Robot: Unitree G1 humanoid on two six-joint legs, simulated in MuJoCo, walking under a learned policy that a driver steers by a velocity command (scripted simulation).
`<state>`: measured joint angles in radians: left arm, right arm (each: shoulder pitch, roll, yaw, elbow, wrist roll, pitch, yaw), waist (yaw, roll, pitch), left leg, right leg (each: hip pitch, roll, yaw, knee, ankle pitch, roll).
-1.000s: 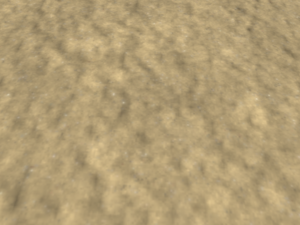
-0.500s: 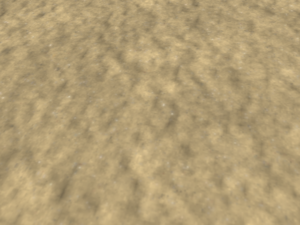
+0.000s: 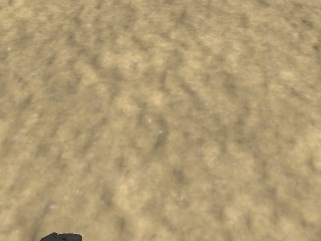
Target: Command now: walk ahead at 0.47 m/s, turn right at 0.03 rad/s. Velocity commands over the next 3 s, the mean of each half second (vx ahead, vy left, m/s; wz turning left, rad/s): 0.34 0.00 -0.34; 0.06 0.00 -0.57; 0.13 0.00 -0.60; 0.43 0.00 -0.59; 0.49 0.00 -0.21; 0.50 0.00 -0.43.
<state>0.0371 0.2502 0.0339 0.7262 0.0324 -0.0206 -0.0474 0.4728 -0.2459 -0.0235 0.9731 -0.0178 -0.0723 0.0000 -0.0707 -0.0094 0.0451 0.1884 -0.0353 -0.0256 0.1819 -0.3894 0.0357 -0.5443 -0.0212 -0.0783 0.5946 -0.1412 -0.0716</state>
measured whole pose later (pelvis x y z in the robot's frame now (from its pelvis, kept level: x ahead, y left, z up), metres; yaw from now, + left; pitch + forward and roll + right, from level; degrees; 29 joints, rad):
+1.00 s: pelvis +0.27 -0.03 +0.00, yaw -32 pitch -1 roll +1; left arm 0.18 0.27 0.05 0.72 0.01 0.07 -0.04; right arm 0.20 -0.29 -0.05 0.78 -0.03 0.03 -0.01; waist -0.01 0.03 0.05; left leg -0.34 0.11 0.23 0.61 -0.27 0.00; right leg -0.26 0.01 -0.03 0.59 -0.34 -0.05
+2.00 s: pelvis +0.40 -0.25 -0.01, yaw -66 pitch +2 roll +0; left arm 0.04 0.28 0.04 0.65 0.05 -0.02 -0.05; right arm 0.43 -0.25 -0.03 0.87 -0.02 -0.04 -0.01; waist -0.06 -0.01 0.08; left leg -0.07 0.08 0.15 0.90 -0.49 0.00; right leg -0.51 0.08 -0.09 0.64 -0.16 -0.14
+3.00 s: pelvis +0.60 -0.78 +0.00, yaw -86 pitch +1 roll +1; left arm 0.03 0.22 0.02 0.79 0.04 -0.01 -0.06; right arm 0.40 -0.22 -0.03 0.95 -0.02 -0.08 -0.02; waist -0.05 -0.01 0.07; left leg 0.11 0.00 0.30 0.28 -0.39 0.00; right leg -0.55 -0.02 -0.11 0.62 -0.10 -0.12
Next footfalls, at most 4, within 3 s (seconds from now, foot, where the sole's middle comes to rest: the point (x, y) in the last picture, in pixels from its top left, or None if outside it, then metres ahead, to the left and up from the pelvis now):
0.02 right None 0.19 -0.10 -0.76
0.52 left None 0.42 0.04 -0.76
0.98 right None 0.26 -0.13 -0.76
1.48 left None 0.42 -0.01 -0.76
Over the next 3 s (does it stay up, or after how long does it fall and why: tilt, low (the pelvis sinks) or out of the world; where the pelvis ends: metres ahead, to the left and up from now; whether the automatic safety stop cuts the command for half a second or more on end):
stays up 0.60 -0.78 0.00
